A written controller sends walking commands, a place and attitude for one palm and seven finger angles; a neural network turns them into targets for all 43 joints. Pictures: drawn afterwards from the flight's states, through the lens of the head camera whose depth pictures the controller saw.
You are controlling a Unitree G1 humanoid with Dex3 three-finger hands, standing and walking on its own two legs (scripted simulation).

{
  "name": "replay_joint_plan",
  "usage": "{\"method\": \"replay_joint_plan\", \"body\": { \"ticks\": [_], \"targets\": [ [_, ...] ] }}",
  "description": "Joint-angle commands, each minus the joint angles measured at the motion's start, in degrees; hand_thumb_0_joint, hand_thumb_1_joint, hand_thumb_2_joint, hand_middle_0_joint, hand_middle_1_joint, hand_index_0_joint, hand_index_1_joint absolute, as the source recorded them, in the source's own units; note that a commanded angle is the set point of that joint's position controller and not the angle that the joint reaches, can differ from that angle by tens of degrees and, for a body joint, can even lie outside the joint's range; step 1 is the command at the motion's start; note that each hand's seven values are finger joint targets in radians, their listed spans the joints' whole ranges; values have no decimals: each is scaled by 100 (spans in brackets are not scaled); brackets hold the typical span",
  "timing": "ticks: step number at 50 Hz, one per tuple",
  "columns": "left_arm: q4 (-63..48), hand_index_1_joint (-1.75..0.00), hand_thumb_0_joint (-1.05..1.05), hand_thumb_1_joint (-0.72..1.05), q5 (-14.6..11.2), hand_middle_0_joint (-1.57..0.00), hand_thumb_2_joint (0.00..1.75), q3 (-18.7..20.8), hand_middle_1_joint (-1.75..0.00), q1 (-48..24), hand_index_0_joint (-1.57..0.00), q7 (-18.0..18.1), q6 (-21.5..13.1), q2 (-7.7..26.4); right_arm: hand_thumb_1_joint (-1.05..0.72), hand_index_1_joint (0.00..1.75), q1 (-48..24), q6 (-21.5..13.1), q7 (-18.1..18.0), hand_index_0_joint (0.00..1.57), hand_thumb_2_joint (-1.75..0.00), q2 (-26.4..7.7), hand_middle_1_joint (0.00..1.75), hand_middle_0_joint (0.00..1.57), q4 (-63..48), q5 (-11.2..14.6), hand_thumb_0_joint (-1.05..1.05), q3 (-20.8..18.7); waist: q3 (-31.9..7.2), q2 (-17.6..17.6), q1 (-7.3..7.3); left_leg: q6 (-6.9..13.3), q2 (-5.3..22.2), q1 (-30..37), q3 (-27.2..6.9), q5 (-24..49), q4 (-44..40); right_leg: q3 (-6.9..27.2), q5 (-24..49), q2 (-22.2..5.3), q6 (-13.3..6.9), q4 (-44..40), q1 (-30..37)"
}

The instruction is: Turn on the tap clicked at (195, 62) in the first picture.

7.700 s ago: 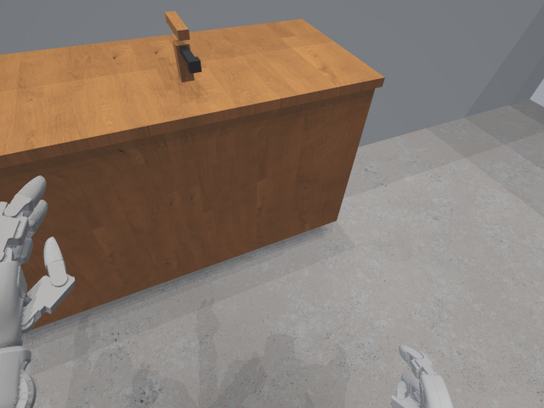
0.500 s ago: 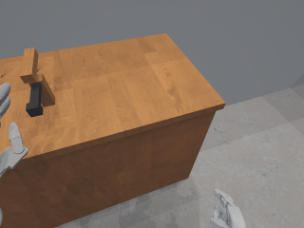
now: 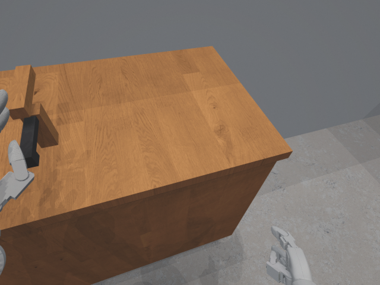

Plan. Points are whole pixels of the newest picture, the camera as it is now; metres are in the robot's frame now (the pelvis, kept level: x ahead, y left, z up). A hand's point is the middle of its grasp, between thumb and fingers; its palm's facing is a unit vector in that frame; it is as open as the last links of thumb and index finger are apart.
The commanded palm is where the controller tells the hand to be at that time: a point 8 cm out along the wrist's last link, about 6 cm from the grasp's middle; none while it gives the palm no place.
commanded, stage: come to a stop and stand still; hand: left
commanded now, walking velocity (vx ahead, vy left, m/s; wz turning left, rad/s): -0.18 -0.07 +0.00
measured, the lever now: (26, 158) +0.29 +0.32 +0.12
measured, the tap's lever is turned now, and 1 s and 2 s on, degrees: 0 0 0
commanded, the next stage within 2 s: look again from close up in 0.88 s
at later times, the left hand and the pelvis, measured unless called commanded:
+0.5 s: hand (18, 197) +0.20 +0.26 +0.17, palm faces +0.44 -0.84 -0.33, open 7.4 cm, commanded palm +0.14 +0.29 +0.19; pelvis -0.01 +0.01 +0.01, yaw +1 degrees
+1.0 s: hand (3, 187) +0.21 +0.28 +0.17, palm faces +0.44 -0.81 -0.39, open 7.4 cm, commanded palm +0.15 +0.31 +0.19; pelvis +0.00 +0.03 +0.01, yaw +1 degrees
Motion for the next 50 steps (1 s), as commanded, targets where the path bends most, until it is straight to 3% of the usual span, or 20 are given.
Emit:
{"method": "replay_joint_plan", "body": {
  "ticks": [1,2,4,5,6,8,10,13,15,17,20,21,30,34,40,42,48,49,50],
  "targets": [
    [-1395,-30,0,90,-12,-20,90,455,-30,66,-20,66,-313,777,-90,30,-249,-344,-38,20,-90,-863,30,20,-847,58,0,-213,-1281,1382,16,140,894,487,-669,2625,-513,107,1868,-43,37,-1009,761],
    [-1240,-30,0,90,-47,-20,90,414,-30,104,-20,40,-278,699,-90,30,-306,-331,-40,20,-90,-802,30,20,-878,63,0,-172,-1243,1061,50,17,717,222,-507,2038,-500,235,2437,-122,29,-1019,921],
    [-1049,-30,0,90,-117,-20,90,340,-30,222,-20,43,-184,589,-90,30,-215,-276,-61,20,-90,-787,30,20,-848,99,0,-228,-1347,223,19,-139,308,357,-317,1596,-29,798,3579,-477,-175,-1165,719],
    [-978,-30,0,90,-146,-20,90,386,-30,319,-20,64,-140,651,-90,30,-287,-254,-100,20,-90,-767,30,20,-832,103,0,-207,-1376,86,12,-152,226,439,-295,1589,80,946,4213,-625,-248,-1170,692],
    [-875,-30,0,90,-143,-20,90,359,-30,186,-20,81,-124,635,-90,30,-241,-212,-119,20,-90,-755,30,20,-796,88,0,-162,-1428,80,-9,-148,176,334,-320,1428,104,936,4367,-761,-274,-1113,787],
    [-720,-30,0,90,-139,-20,90,384,-30,60,-20,88,-104,689,-90,30,-340,-150,-171,20,-90,-715,30,20,-794,70,0,-116,-1377,79,28,-132,94,319,-326,1166,39,922,4244,-758,-199,-1151,681],
    [-683,-30,0,90,-161,-20,90,458,-30,21,-20,88,-65,832,-90,30,-467,-100,-228,20,-90,-724,30,20,-766,61,0,-93,-1309,33,73,-84,78,449,-372,1081,-92,874,3703,-740,-145,-1251,503],
    [-666,-30,0,90,-131,-20,90,269,-30,-201,-20,71,-44,693,-90,30,-463,-51,-248,20,-90,-742,30,20,-800,64,0,-114,-1059,-124,60,-40,-34,446,-369,808,-99,966,2602,-732,-102,-1549,217],
    [-865,-30,0,90,-131,-20,90,266,-30,-283,-20,81,-47,779,-90,30,-583,-61,-270,20,-90,-764,30,20,-750,67,0,-121,-989,121,99,-1,-23,661,-410,623,-248,992,1792,-740,-141,-1702,-36],
    [-997,-30,0,90,-115,-20,90,118,-30,-441,-20,97,-62,652,-90,30,-485,-72,-278,20,-90,-790,30,20,-787,67,0,-131,-851,182,60,19,14,578,-482,517,-456,860,959,-590,-94,-1796,-45],
    [-1115,-30,0,90,-107,-20,90,200,-30,-434,-20,118,-59,777,-90,30,-576,-121,-311,20,-90,-860,30,20,-742,65,0,-162,-790,698,72,37,157,709,-539,354,-831,683,627,-355,-13,-1821,-79],
    [-1096,-30,0,90,-87,-20,90,109,-30,-445,-20,129,-68,657,-90,30,-512,-123,-312,20,-90,-876,30,20,-761,60,0,-155,-752,760,56,80,239,435,-700,144,-1009,580,536,-296,1,-1749,142],
    [-879,-30,0,90,-56,-20,90,117,-30,-144,-20,95,-83,592,-90,30,-455,-172,-241,20,-90,-922,30,20,-781,103,0,-164,-814,1088,61,62,350,36,-877,-484,-1592,308,710,-14,33,-1577,667],
    [-1023,-30,0,90,-32,-20,90,100,-30,-191,-20,83,-106,563,-90,30,-389,-178,-213,20,-90,-905,30,20,-816,100,0,-150,-864,961,68,83,381,-129,-945,-643,-1678,301,784,33,41,-1515,844],
    [-1045,-30,0,90,-42,-20,90,184,-30,-277,-20,89,-105,638,-90,30,-414,-220,-212,20,-90,-896,30,20,-742,105,0,-148,-964,903,54,61,345,88,-850,-425,-1544,284,965,-21,41,-1585,817],
    [-873,-30,0,90,-42,-20,90,61,-30,-264,-20,72,-88,485,-90,30,-369,-208,-200,20,-90,-874,30,20,-740,109,0,-140,-911,769,60,55,325,121,-789,-264,-1478,306,1063,-43,40,-1611,790],
    [-811,-30,0,90,-58,-20,90,-7,-30,-386,-20,55,-39,449,-90,30,-419,-163,-182,20,-90,-875,30,20,-730,125,0,-144,-860,654,66,32,270,203,-721,99,-1360,311,1230,-86,48,-1673,775],
    [-2032,-30,0,90,869,-20,90,3365,-30,-6345,-20,-3,-645,5167,-90,30,47,-392,-165,20,-90,-1092,30,20,-762,-189,0,-282,314,-196,163,204,455,-573,-460,589,-233,883,1643,-640,111,-2236,-552],
    [381,-30,0,90,354,-20,90,1681,-30,-4537,-20,-123,-393,2744,-90,30,-355,-247,-143,20,-90,-686,30,20,-224,206,0,-168,-448,1316,44,165,464,601,-537,1137,-463,388,1359,-945,-369,-1501,-639]
  ]
}}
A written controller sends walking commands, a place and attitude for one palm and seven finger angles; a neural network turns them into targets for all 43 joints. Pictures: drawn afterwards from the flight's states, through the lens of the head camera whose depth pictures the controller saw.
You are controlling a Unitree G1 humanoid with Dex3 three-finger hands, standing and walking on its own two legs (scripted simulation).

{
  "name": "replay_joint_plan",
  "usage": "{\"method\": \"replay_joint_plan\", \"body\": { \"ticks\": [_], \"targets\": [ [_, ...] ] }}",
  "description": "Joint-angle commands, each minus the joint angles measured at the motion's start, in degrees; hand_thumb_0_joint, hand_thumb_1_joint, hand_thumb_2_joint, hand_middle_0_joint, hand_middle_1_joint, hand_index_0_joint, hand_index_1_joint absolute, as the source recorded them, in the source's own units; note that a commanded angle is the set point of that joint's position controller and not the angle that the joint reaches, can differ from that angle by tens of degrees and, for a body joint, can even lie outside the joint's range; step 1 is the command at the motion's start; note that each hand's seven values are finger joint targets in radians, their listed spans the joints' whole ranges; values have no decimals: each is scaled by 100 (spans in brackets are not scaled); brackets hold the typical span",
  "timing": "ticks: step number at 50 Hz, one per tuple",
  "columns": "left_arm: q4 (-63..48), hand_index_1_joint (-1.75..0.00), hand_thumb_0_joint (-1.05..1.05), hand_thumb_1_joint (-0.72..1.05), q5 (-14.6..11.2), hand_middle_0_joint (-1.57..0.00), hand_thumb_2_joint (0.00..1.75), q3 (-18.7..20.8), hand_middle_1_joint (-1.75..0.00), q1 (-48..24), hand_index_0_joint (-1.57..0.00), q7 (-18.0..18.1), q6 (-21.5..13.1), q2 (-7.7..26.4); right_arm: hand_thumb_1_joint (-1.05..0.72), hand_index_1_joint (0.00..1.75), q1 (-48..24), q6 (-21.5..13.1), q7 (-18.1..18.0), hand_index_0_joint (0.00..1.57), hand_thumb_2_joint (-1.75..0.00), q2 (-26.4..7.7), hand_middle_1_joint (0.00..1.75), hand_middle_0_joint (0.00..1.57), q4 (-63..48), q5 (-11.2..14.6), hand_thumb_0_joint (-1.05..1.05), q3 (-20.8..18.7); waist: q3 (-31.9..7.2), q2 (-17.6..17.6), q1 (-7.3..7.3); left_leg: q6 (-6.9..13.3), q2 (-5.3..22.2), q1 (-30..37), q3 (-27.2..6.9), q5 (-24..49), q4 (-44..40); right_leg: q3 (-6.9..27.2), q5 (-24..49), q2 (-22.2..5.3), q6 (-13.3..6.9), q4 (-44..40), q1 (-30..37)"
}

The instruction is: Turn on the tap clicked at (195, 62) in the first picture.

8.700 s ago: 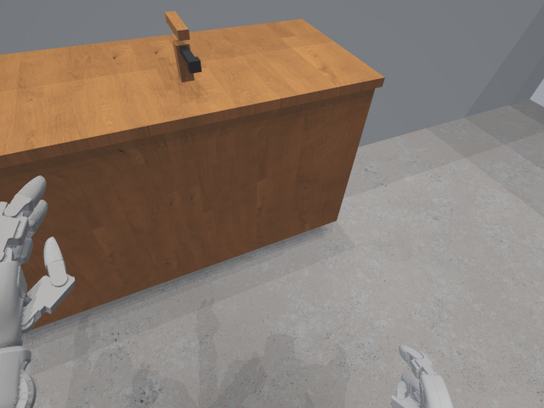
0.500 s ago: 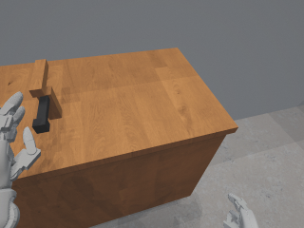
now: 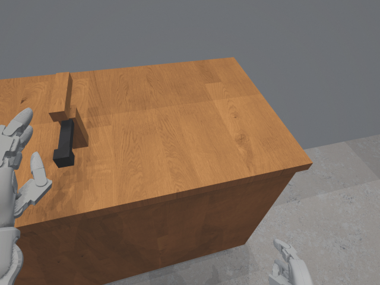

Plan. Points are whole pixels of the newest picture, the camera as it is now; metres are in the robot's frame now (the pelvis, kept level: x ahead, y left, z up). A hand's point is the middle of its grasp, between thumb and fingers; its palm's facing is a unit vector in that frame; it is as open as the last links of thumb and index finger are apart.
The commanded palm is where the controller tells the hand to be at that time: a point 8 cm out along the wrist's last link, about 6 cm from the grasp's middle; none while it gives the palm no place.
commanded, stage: look again from close up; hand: left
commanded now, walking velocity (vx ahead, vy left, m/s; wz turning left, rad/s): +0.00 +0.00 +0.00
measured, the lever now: (64, 157) +0.30 +0.29 +0.11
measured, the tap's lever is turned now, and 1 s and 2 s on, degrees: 0 0 0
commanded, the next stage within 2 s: shuffle to correct the standing spot in 0.30 s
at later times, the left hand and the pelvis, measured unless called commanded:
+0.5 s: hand (47, 165) +0.25 +0.27 +0.16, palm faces +0.39 -0.83 -0.40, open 7.4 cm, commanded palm +0.18 +0.29 +0.17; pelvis +0.01 +0.01 +0.00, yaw -3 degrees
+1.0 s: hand (55, 211) +0.18 +0.23 +0.15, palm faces +0.28 -0.86 -0.42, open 7.4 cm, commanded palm +0.13 +0.27 +0.17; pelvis -0.05 +0.00 -0.01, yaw -4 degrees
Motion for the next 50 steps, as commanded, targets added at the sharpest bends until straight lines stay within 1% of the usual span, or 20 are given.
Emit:
{"method": "replay_joint_plan", "body": {
  "ticks": [1,3,5,8,9,10,11,13,15,16,18,26,33,35,37,39,43,45,46,50],
  "targets": [
    [-423,-30,0,90,7,-20,90,1460,-30,-2949,-20,-24,-717,2017,-90,30,-595,-326,83,20,-90,-704,30,20,-695,2,0,-454,-514,990,-48,-67,441,926,-407,699,-177,701,839,-607,-440,283,-727],
    [-22,-30,0,90,-118,-20,90,657,-30,-1741,-20,-176,-710,1066,-90,30,-404,-488,199,20,-90,-874,30,20,-896,141,0,-538,-1211,1184,-8,58,277,1206,-162,690,-67,752,966,-467,-190,342,-428],
    [-378,-30,0,90,-268,-20,90,164,-30,-151,-20,-276,-670,298,-90,30,-449,-484,416,20,-90,-766,30,20,-1006,235,0,-525,-1610,917,29,142,339,1484,-184,1110,-44,567,1202,-391,-60,543,-232],
    [-1262,-30,0,90,-213,-20,90,387,-30,423,-20,-281,-606,753,-90,30,-566,-428,467,20,-90,-834,30,20,-1252,217,0,-477,-1166,-115,-19,59,360,721,-198,544,-107,516,841,-376,-38,214,-17],
    [-1166,-30,0,90,-222,-20,90,660,-30,491,-20,-232,-586,1000,-90,30,-614,-414,410,20,-90,-842,30,20,-1277,200,0,-460,-920,-608,-38,10,291,524,-179,138,-101,587,588,-404,-68,49,-133],
    [-995,-30,0,90,-213,-20,90,1176,-30,619,-20,-118,-559,1421,-90,30,-701,-357,337,20,-90,-851,30,20,-1226,221,0,-448,-928,-687,-20,-15,266,610,-138,118,-144,558,467,-416,-106,72,-264],
    [-875,-30,0,90,-265,-20,90,1103,-30,573,-20,-125,-573,1216,-90,30,-660,-319,268,20,-90,-809,30,20,-1291,183,0,-418,-771,-962,-84,-6,255,457,-210,1,-170,505,280,-438,-118,47,-326],
    [-956,-30,0,90,-329,-20,90,1380,-30,208,-20,-108,-662,1398,-90,30,-715,-303,123,20,-90,-792,30,20,-1330,163,0,-387,-527,-706,-145,6,222,419,-217,-127,-259,654,146,-423,-120,-5,-539],
    [-1368,-30,0,90,-305,-20,90,1547,-30,-377,-20,-37,-737,1703,-90,30,-782,-296,33,20,-90,-832,30,20,-1300,170,0,-368,-513,81,-156,43,262,525,-231,-49,-370,698,306,-383,-122,126,-532],
    [-1206,-30,0,90,-334,-20,90,1288,-30,-399,-20,-41,-752,1372,-90,30,-695,-303,10,20,-90,-817,30,20,-1259,140,0,-371,-600,398,-173,81,298,457,-257,-24,-397,634,399,-388,-129,182,-328],
    [-1323,-30,0,90,-297,-20,90,1201,-30,-630,-20,-42,-801,1377,-90,30,-613,-412,22,20,-90,-810,30,20,-1205,145,0,-369,-755,853,-137,105,286,574,-214,134,-300,671,707,-379,-140,179,-168],
    [-1043,-30,0,90,-205,-20,90,602,-30,-30,-20,-144,-772,761,-90,30,-487,-566,133,20,-90,-839,30,20,-1110,91,0,-383,-803,252,-70,61,536,927,-256,1840,-134,341,1443,-215,19,238,-387],
    [-1726,-30,0,90,-202,-20,90,1010,-30,-143,-20,-223,-938,1129,-90,30,-470,-584,208,20,-90,-786,30,20,-1338,18,0,-439,-910,994,1,233,1131,803,-520,2075,-295,197,-141,-97,-9,833,-624],
    [-1898,-30,0,90,-199,-20,90,1246,-30,-125,-20,-247,-973,1354,-90,30,-513,-606,238,20,-90,-760,30,20,-1386,15,0,-416,-908,1039,30,262,1227,706,-562,2014,-240,178,-203,-75,-40,852,-591],
    [-2009,-30,0,90,-258,-20,90,1162,-30,-99,-20,-338,-1039,1204,-90,30,-443,-644,247,20,-90,-765,30,20,-1469,9,0,-473,-903,991,34,307,1293,419,-591,1670,-1,213,-68,-115,-81,797,-433],
    [-1933,-30,0,90,-293,-20,90,1218,-30,-54,-20,-420,-1086,1197,-90,30,-421,-687,244,20,-90,-757,30,20,-1479,9,0,-495,-787,698,31,219,1117,47,-417,793,300,382,554,-225,-150,559,-343],
    [-1845,-30,0,90,-371,-20,90,1164,-30,-65,-20,-462,-1174,1201,-90,30,-102,-789,147,20,-90,-696,30,20,-1262,-9,0,-580,-935,-707,-176,-160,-122,523,201,-836,1465,1266,1878,-1021,-722,-165,-1223],
    [-1801,-30,0,90,-393,-20,90,1245,-30,105,-20,-368,-1074,1288,-90,30,-106,-803,76,20,-90,-684,30,20,-1185,3,0,-569,-1001,-431,-188,-154,-177,747,97,-1025,1389,1551,995,-1244,-841,-254,-1493],
    [-1692,-30,0,90,-401,-20,90,1045,-30,179,-20,-320,-997,1072,-90,30,-160,-740,80,20,-90,-644,30,20,-1144,-25,0,-506,-1073,-299,-201,-109,-96,646,-1,-941,998,1467,376,-1160,-729,-138,-1300],
    [-1567,-30,0,90,-293,-20,90,1177,-30,41,-20,-51,-876,1231,-90,30,-565,-685,-13,20,-90,-797,30,20,-1118,67,0,-423,-786,549,-138,109,276,416,-713,-1560,-182,1029,-1418,-473,-230,36,-1209]
  ]
}}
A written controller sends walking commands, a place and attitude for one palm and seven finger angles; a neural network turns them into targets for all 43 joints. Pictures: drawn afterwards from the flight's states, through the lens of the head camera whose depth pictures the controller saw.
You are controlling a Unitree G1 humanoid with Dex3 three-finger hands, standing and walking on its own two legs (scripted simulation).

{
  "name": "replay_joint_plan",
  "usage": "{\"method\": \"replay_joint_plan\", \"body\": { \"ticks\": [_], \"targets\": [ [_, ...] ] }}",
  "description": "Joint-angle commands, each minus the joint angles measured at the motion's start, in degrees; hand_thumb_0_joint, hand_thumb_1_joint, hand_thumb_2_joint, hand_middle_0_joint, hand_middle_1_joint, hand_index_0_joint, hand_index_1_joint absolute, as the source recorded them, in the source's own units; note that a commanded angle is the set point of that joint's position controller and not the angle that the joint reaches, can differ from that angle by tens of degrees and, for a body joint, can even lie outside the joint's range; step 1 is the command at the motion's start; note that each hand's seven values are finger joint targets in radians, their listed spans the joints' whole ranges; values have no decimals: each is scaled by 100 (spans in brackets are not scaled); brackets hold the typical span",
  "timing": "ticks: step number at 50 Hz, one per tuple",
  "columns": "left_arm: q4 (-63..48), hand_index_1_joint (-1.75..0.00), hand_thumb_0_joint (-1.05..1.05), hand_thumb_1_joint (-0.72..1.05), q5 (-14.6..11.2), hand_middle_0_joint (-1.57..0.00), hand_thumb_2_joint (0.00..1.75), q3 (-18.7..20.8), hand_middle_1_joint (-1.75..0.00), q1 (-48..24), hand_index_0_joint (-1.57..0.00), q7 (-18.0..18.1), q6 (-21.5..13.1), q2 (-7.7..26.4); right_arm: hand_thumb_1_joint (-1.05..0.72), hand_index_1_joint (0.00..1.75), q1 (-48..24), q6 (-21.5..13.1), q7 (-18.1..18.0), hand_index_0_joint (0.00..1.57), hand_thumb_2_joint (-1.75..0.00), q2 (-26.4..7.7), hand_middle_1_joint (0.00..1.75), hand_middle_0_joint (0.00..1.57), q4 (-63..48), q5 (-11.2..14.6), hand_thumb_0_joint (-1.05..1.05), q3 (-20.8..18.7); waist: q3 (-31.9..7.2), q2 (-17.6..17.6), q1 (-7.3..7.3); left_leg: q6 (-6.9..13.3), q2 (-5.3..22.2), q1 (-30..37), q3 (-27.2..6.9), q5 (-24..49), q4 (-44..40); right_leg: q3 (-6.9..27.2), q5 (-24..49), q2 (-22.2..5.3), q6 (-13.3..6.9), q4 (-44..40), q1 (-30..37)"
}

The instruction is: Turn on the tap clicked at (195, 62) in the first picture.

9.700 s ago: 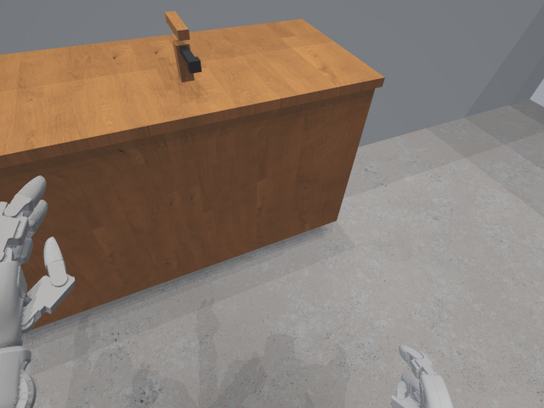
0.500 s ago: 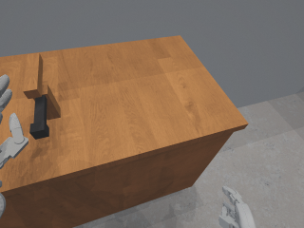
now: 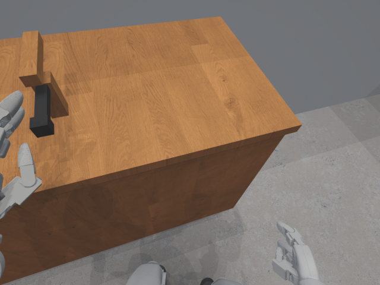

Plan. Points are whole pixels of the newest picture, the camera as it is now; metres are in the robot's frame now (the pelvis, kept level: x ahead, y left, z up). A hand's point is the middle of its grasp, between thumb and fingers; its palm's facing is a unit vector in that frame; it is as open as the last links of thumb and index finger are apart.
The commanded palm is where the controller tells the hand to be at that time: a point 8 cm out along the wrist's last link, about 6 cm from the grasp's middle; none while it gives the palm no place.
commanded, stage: come to a stop and stand still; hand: left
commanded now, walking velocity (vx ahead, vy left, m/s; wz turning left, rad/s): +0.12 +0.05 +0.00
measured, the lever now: (42, 126) +0.33 +0.31 +0.12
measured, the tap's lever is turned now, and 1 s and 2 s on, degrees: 0 0 0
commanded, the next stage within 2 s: look again from close up in 1.66 s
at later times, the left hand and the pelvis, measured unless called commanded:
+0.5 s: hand (10, 202) +0.18 +0.26 +0.16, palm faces +0.44 -0.83 -0.35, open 7.4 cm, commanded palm +0.13 +0.29 +0.19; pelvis -0.02 +0.01 -0.01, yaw +2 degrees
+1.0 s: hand out of the picture +0.23 +0.31 +0.17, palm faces +0.40 -0.81 -0.42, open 7.4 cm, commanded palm +0.17 +0.33 +0.19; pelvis +0.00 +0.05 +0.01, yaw -1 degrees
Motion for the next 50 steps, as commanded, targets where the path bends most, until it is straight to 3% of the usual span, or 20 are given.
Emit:
{"method": "replay_joint_plan", "body": {
  "ticks": [1,4,16,19,22,24,25,27,28,29,30,31,33,35,36,39,40,41,45,50],
  "targets": [
    [-758,-30,0,90,28,-20,90,523,-30,-300,-20,356,-160,851,-90,30,-361,-260,-149,20,-90,-729,30,20,-875,128,0,-215,-1390,953,-158,214,420,829,-884,-1573,-1304,494,-1516,-427,-31,-770,96],
    [-675,-30,0,90,169,-20,90,580,-30,-403,-20,378,-127,949,-90,30,-356,-225,-108,20,-90,-815,30,20,-914,209,0,-260,-1063,968,-118,297,545,-283,-1023,-2526,-1735,168,-1395,-161,2,-332,949],
    [-236,-30,0,90,250,-20,90,297,-30,-708,-20,303,-53,781,-90,30,-169,-211,54,20,-90,-803,30,20,-625,174,0,-280,-818,817,-199,229,303,-48,-810,-2299,-1468,11,-1243,-45,-95,-642,831],
    [-256,-30,0,90,225,-20,90,300,-30,-950,-20,283,-54,845,-90,30,-128,-188,52,20,-90,-743,30,20,-565,163,0,-293,-725,-56,-236,118,-204,430,-257,-1585,-59,796,-1914,-603,-392,-1367,-5],
    [-422,-30,0,90,140,-20,90,139,-30,-1154,-20,309,8,759,-90,30,-148,-212,15,20,-90,-661,30,20,-383,129,0,-202,-757,-480,-347,54,-369,1472,-308,-905,1119,1426,-2586,-1321,-853,-1688,-1411],
    [-497,-30,0,90,132,-20,90,172,-30,-1239,-20,352,30,786,-90,30,-145,-235,-3,20,-90,-694,30,20,-324,132,0,-187,-768,-251,-387,70,-295,1654,-467,-940,417,1038,-2655,-1088,-686,-1171,-1484],
    [-635,-30,0,90,128,-20,90,235,-30,-1338,-20,354,28,859,-90,30,-222,-241,-24,20,-90,-753,30,20,-343,133,0,-196,-760,289,-403,114,-179,1684,-715,-1074,-168,798,-2523,-816,-523,-574,-1438],
    [-897,-30,0,90,154,-20,90,280,-30,-1358,-20,387,-48,800,-90,30,-389,-290,-10,20,-90,-809,30,20,-487,148,0,-178,-771,2109,-333,485,834,630,-2474,-2754,-2321,95,-1892,197,22,1490,-568],
    [-2187,-30,0,90,1014,-20,90,3647,-30,-6847,-20,395,-1041,5433,-90,30,612,-637,-61,20,-90,-896,30,20,-205,-255,0,-335,-1048,485,145,818,1034,-1063,-1052,-363,-862,926,-1131,-855,-46,490,805],
    [1213,-30,0,90,336,-20,90,1104,-30,-3398,-20,167,-701,1817,-90,30,-84,-589,41,20,-90,-78,30,20,-357,139,0,125,-1490,-555,-141,137,-193,178,-661,-585,283,1084,-1324,-771,-311,-800,-142],
    [377,-30,0,90,-41,-20,90,1102,-30,-2245,-20,219,-573,1607,-90,30,-236,-524,95,20,-90,-666,30,20,-596,237,0,-186,-1485,36,-79,-2,-453,1135,-433,-607,825,1956,-1322,-972,-674,-1143,-447],
    [987,-30,0,90,101,-20,90,349,-30,-2216,-20,67,-448,918,-90,30,-245,-511,76,20,-90,-460,30,20,-656,211,0,-130,-1271,293,-177,-59,-336,1352,-335,-912,625,2012,-1910,-1213,-716,-1322,-910],
    [41,-30,0,90,29,-20,90,156,-30,-1823,-20,42,-495,767,-90,30,-189,-505,101,20,-90,-637,30,20,-694,152,0,-126,-963,1121,-205,-6,-150,1132,-531,-1599,-511,1277,-2565,-686,-432,-1129,-898],
    [-72,-30,0,90,61,-20,90,-233,-30,-1230,-20,21,-471,191,-90,30,-261,-555,198,20,-90,-707,30,20,-774,242,0,-92,-840,2118,-193,111,374,242,-1314,-2667,-1979,375,-1675,37,-125,213,49],
    [-79,-30,0,90,125,-20,90,-137,-30,-1055,-20,79,-463,251,-90,30,-222,-548,227,20,-90,-749,30,20,-798,266,0,-87,-937,2265,-145,247,695,-445,-1632,-3112,-2443,48,-1149,104,-5,933,713],
    [183,-30,0,90,149,-20,90,419,-30,-805,-20,195,-427,735,-90,30,-96,-432,205,20,-90,-714,30,20,-817,227,0,-127,-1069,502,-109,225,709,-409,-1448,-2537,-2337,-35,-976,100,72,570,1035],
    [142,-30,0,90,154,-20,90,779,-30,-810,-20,253,-404,1096,-90,30,-181,-393,184,20,-90,-708,30,20,-837,229,0,-106,-1139,442,-90,157,685,-79,-1336,-2327,-2354,-66,-1075,118,92,374,924],
    [123,-30,0,90,136,-20,90,717,-30,-819,-20,261,-401,975,-90,30,-196,-355,127,20,-90,-657,30,20,-886,177,0,-84,-1184,250,-137,143,678,22,-1415,-2200,-2266,-47,-1086,19,78,-4,947],
    [-473,-30,0,90,174,-20,90,791,-30,-1467,-20,274,-429,1241,-90,30,-433,-309,85,20,-90,-621,30,20,-903,67,0,-2,-1364,1005,-189,-150,470,602,-1010,-1802,-2150,53,-943,-82,-84,-680,1038],
    [-458,-30,0,90,197,-20,90,352,-30,-943,-20,294,-349,730,-90,30,-385,-419,63,20,-90,-616,30,20,-837,97,0,-7,-1639,1121,-177,-57,446,1164,-979,-1336,-2010,114,-657,-165,-110,-743,842]
  ]
}}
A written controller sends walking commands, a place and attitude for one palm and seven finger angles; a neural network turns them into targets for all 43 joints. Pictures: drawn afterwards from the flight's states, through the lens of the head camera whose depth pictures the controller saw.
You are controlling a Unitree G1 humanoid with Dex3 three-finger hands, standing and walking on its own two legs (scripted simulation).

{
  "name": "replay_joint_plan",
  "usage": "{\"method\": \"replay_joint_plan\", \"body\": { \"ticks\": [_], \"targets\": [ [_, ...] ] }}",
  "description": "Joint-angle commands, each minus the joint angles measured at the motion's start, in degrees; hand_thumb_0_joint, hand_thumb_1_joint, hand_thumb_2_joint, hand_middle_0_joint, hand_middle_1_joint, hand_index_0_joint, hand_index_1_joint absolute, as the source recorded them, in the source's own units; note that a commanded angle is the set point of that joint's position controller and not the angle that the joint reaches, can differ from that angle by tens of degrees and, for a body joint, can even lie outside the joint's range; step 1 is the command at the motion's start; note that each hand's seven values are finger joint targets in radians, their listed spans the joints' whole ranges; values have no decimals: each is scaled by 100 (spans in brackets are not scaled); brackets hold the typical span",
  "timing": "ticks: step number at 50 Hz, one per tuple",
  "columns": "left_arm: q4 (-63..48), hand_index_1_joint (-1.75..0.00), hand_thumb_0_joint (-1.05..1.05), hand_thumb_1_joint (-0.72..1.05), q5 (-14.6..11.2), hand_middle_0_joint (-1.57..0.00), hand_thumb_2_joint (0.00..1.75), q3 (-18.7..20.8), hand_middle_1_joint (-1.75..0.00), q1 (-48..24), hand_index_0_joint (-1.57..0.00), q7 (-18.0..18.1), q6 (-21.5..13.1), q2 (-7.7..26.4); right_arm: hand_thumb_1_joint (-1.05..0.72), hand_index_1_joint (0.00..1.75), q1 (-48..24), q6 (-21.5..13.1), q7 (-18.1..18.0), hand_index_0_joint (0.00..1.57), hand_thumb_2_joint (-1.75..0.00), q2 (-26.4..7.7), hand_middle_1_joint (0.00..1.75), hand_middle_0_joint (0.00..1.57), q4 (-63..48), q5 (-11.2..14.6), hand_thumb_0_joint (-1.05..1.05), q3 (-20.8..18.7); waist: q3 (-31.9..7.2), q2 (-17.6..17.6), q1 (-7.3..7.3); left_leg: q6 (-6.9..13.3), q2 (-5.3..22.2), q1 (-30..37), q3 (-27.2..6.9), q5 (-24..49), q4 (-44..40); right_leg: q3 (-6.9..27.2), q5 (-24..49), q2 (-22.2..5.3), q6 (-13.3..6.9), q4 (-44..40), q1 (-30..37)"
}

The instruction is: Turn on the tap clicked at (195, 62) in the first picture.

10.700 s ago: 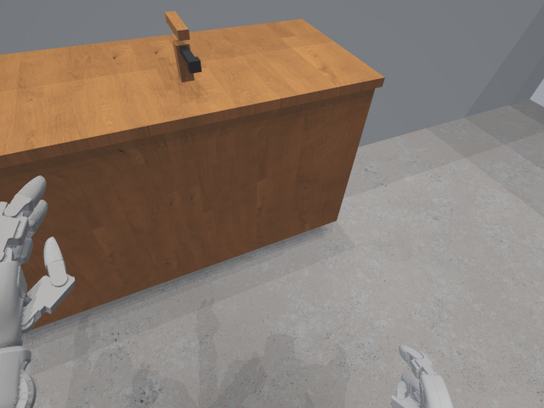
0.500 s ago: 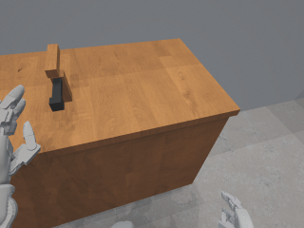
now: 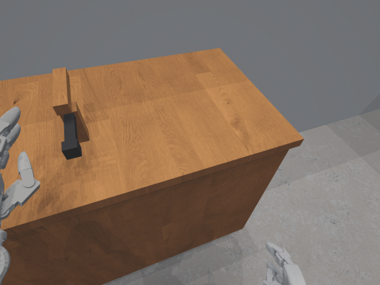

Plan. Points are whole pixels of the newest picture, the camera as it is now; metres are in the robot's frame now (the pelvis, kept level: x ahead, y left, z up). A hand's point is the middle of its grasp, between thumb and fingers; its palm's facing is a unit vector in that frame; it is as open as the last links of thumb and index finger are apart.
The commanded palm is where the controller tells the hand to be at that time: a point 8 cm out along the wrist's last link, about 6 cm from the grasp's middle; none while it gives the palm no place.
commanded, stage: come to a stop and stand still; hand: left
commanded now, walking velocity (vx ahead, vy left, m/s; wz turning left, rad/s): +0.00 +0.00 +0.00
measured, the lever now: (71, 149) +0.33 +0.27 +0.11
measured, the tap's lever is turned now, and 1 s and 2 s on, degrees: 0 0 0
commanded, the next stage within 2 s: look again from close up in 0.66 s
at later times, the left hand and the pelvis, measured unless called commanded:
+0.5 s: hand (78, 156) +0.27 +0.22 +0.17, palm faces +0.38 -0.84 -0.38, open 7.4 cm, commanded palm +0.21 +0.25 +0.18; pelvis +0.05 -0.03 +0.00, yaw +0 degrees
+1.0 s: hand (66, 172) +0.24 +0.23 +0.16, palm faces +0.40 -0.84 -0.36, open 7.4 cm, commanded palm +0.19 +0.26 +0.18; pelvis +0.03 -0.03 +0.00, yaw +0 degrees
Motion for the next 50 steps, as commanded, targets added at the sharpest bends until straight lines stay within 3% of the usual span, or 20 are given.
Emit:
{"method": "replay_joint_plan", "body": {
  "ticks": [1,4,9,10,11,15,16,20,25,26,30,33,35,36,40,41,43,45,48,50],
  "targets": [
    [-1507,-30,0,90,-37,-20,90,243,-30,-475,-20,164,-426,674,-90,30,-750,-420,-95,20,-90,-807,30,20,-982,43,0,-348,-977,726,-26,-347,903,662,-1205,-1870,-1182,104,-197,-140,-103,-310,-58],
    [-1278,-30,0,90,-8,-20,90,146,-30,-436,-20,206,-349,604,-90,30,-734,-370,-122,20,-90,-824,30,20,-922,47,0,-364,-732,469,-35,-340,930,568,-1197,-1862,-1189,196,-179,-180,-84,-397,-205],
    [-1132,-30,0,90,-19,-20,90,221,-30,-611,-20,231,-294,708,-90,30,-759,-208,-190,20,-90,-832,30,20,-919,46,0,-365,-621,278,-48,-336,823,629,-1068,-931,-896,247,206,-263,-91,-513,-224],
    [-1270,-30,0,90,-20,-20,90,379,-30,-647,-20,244,-287,908,-90,30,-849,-178,-195,20,-90,-816,30,20,-924,48,0,-345,-708,331,-37,-352,767,803,-958,-513,-757,198,400,-265,-89,-481,-232],
    [-1285,-30,0,90,-55,-20,90,281,-30,-629,-20,229,-292,773,-90,30,-826,-153,-208,20,-90,-833,30,20,-945,37,0,-360,-844,259,-49,-309,746,869,-920,-219,-617,209,556,-303,-101,-480,-159],
    [-1845,-30,0,90,-113,-20,90,470,-30,-467,-20,231,-284,1001,-90,30,-923,-112,-194,20,-90,-809,30,20,-1028,64,0,-355,-1237,374,-28,-260,603,1287,-665,1508,17,282,1601,-395,-131,-360,-2],
    [-1756,-30,0,90,-154,-20,90,395,-30,-334,-20,221,-269,870,-90,30,-875,-83,-190,20,-90,-821,30,20,-1031,55,0,-363,-1278,360,-30,-233,611,1281,-666,1721,91,292,1757,-416,-125,-341,41],
    [-1934,-30,0,90,-187,-20,90,559,-30,-1,-20,244,-221,985,-90,30,-893,-9,-173,20,-90,-819,30,20,-1064,100,0,-382,-1455,475,-25,-223,612,1482,-604,2556,342,256,2458,-431,-105,-124,130],
    [-1716,-30,0,90,-253,-20,90,664,-30,262,-20,259,-120,998,-90,30,-888,144,-198,20,-90,-805,30,20,-1079,137,0,-400,-1353,220,-31,-170,611,1373,-555,2482,434,295,2901,-490,-55,-140,179],
    [-1561,-30,0,90,-284,-20,90,503,-30,295,-20,234,-101,810,-90,30,-831,179,-201,20,-90,-835,30,20,-1070,124,0,-410,-1300,129,-60,-149,596,1330,-540,2310,425,305,2886,-492,-43,-150,164],
    [-1597,-30,0,90,-266,-20,90,526,-30,62,-20,260,-34,935,-90,30,-973,239,-248,20,-90,-808,30,20,-1081,154,0,-408,-1038,136,-36,-149,573,1180,-512,1722,366,480,2710,-576,-10,-388,73],
    [-1574,-30,0,90,-273,-20,90,329,-30,-95,-20,253,-40,799,-90,30,-905,245,-264,20,-90,-849,30,20,-1063,129,0,-425,-1002,159,-58,-126,561,1175,-566,1374,219,469,2259,-540,-3,-457,43],
    [-1784,-30,0,90,-248,-20,90,436,-30,-212,-20,283,-28,985,-90,30,-1048,229,-292,20,-90,-815,30,20,-1078,139,0,-402,-942,221,-17,-122,578,1237,-578,1203,125,465,1990,-543,-2,-542,-45],
    [-1712,-30,0,90,-258,-20,90,327,-30,-201,-20,282,-37,861,-90,30,-975,242,-296,20,-90,-846,30,20,-1052,105,0,-406,-944,221,-39,-101,574,1173,-618,1028,77,452,1795,-530,-2,-560,-12],
    [-1685,-30,0,90,-250,-20,90,453,-30,-165,-20,307,-19,1002,-90,30,-1029,221,-309,20,-90,-810,30,20,-1058,104,0,-396,-703,225,-6,-139,555,1051,-675,364,-91,537,1209,-543,-56,-823,-122],
    [-1600,-30,0,90,-260,-20,90,260,-30,-210,-20,285,-29,800,-90,30,-978,233,-308,20,-90,-843,30,20,-1036,83,0,-404,-640,220,-52,-145,549,970,-714,138,-153,511,951,-536,-82,-859,-145],
    [-1460,-30,0,90,-262,-20,90,282,-30,-175,-20,284,-32,804,-90,30,-955,220,-311,20,-90,-846,30,20,-1034,73,0,-416,-493,177,-54,-157,553,892,-760,-262,-251,574,597,-526,-104,-1007,-244],
    [-1432,-30,0,90,-252,-20,90,398,-30,-96,-20,288,-5,920,-90,30,-1013,220,-315,20,-90,-826,30,20,-1032,89,0,-407,-456,193,-30,-167,543,947,-755,-251,-273,561,571,-519,-109,-1063,-300],
    [-1441,-30,0,90,-258,-20,90,237,-30,-194,-20,264,-36,771,-90,30,-939,203,-311,20,-90,-868,30,20,-1020,78,0,-430,-480,202,-56,-162,590,888,-859,-435,-453,468,400,-447,-106,-1017,-210],
    [-1646,-30,0,90,-238,-20,90,301,-30,-223,-20,267,-42,886,-90,30,-1003,175,-315,20,-90,-853,30,20,-1039,101,0,-412,-612,403,-38,-164,618,1039,-880,-260,-537,379,541,-407,-95,-893,-157]
  ]
}}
